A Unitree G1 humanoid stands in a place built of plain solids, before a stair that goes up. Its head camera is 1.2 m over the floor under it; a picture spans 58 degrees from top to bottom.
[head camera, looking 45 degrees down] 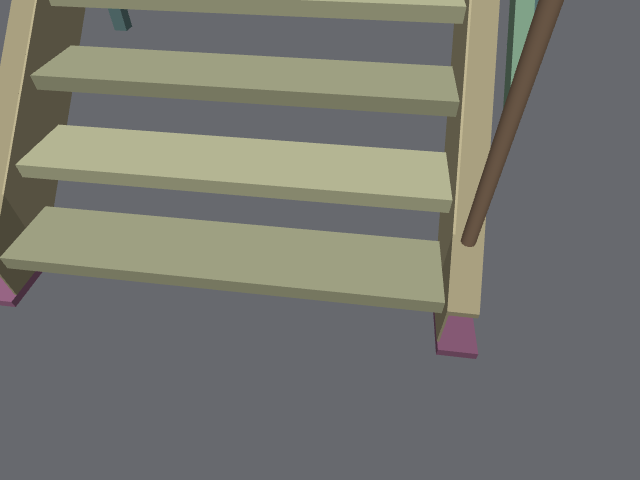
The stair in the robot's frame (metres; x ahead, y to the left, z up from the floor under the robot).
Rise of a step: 0.19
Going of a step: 0.24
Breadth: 1.39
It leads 7 degrees to the right of straight ahead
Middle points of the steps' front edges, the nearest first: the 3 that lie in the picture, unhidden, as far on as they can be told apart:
0.85 0.33 0.19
1.08 0.30 0.38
1.31 0.27 0.57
